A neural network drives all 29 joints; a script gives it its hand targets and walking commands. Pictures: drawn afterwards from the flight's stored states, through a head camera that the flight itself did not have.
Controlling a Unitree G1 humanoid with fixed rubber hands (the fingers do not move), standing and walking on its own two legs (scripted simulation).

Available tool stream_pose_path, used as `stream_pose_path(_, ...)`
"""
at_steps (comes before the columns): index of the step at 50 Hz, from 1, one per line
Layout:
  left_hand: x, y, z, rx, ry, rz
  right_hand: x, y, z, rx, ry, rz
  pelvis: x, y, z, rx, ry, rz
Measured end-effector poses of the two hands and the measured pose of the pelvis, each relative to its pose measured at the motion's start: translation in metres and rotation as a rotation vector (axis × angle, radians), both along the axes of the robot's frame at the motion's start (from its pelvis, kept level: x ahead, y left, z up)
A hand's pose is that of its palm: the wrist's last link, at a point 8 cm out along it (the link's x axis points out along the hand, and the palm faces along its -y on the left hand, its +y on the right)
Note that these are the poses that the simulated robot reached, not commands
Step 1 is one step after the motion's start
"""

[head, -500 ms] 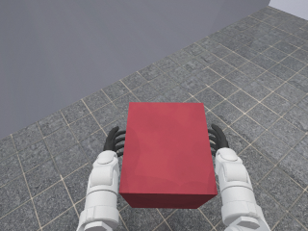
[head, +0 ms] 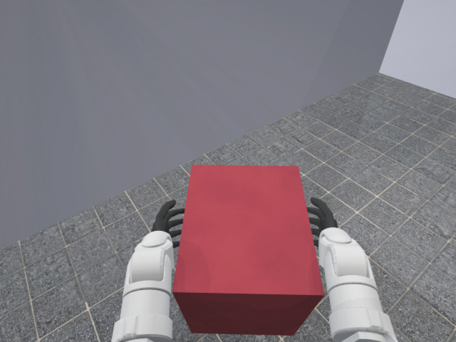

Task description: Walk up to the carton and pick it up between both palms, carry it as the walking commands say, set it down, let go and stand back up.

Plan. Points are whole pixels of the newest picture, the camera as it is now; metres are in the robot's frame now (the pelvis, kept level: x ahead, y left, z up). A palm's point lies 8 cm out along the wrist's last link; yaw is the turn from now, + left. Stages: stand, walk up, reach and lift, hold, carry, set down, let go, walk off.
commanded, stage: reach and lift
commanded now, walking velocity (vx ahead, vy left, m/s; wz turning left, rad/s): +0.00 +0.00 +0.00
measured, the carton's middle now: (243, 251) +0.31 +0.01 -0.03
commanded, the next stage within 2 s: hold in 1.08 s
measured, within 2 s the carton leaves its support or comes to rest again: neither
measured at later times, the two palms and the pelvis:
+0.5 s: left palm (167, 236) +0.29 +0.15 +0.05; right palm (336, 240) +0.29 -0.16 +0.05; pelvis +0.00 +0.00 +0.00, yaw +0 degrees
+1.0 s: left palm (164, 238) +0.29 +0.15 +0.05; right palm (334, 243) +0.28 -0.15 +0.05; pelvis +0.00 +0.01 +0.00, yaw +0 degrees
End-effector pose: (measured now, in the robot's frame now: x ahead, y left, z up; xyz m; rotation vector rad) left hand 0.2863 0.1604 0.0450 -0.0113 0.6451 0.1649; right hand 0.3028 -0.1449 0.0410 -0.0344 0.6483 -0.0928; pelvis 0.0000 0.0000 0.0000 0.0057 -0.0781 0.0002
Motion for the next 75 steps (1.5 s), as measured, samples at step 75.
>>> stream_pose_path(75, -0.011, -0.004, 0.002, -0.006, 0.014, -0.052, -0.025, -0.005, 0.007, -0.001, 0.014, -0.056, -0.004, 0.005, 0.001, -0.005, -0.048, 0.001)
